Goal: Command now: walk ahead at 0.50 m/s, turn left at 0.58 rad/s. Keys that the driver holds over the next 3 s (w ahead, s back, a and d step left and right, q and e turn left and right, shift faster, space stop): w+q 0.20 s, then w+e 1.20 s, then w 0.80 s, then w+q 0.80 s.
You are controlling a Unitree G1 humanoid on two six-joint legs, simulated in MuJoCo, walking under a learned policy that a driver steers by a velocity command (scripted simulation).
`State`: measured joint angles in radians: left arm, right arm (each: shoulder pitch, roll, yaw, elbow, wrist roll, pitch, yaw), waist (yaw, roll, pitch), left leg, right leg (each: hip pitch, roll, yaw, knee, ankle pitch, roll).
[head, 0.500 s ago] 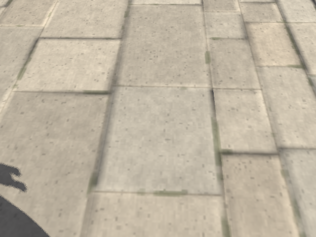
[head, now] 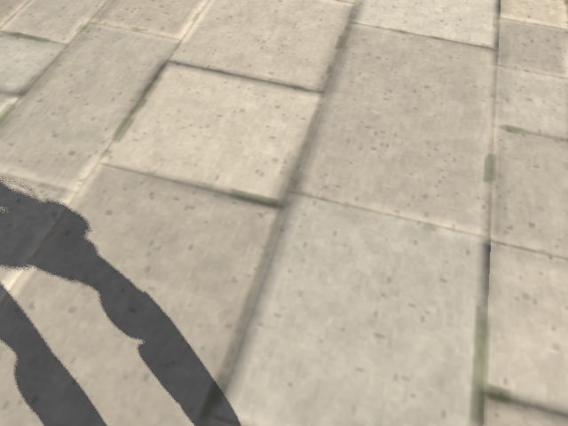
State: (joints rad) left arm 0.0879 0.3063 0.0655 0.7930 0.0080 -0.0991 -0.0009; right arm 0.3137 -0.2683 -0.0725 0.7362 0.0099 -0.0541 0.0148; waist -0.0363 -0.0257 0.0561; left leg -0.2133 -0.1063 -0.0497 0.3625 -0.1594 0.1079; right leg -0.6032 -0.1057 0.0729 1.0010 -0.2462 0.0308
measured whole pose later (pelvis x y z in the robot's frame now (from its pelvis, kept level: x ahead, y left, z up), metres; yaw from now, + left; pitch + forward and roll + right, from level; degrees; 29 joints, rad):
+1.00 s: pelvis +0.53 +0.00 +0.00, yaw -11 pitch +1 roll +2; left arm 0.20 0.33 0.08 0.71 -0.02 -0.02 -0.01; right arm 0.32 -0.27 -0.07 0.79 -0.01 -0.09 0.00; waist -0.05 -0.05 0.02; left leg -0.08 -0.02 0.11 0.28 -0.22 0.02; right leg -0.67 -0.09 0.06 0.98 -0.17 0.02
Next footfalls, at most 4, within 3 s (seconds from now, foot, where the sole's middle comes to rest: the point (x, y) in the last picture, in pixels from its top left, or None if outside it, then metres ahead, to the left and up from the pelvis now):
0.26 right None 0.35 -0.14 -0.78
0.72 left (227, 390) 0.54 0.12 -0.78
1.22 right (350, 301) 0.77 -0.20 -0.78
1.72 left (317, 199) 1.12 -0.14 -0.78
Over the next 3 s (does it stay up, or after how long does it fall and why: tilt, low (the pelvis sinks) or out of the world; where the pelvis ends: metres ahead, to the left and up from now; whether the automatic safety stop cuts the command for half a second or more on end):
stays up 1.54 -0.44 0.00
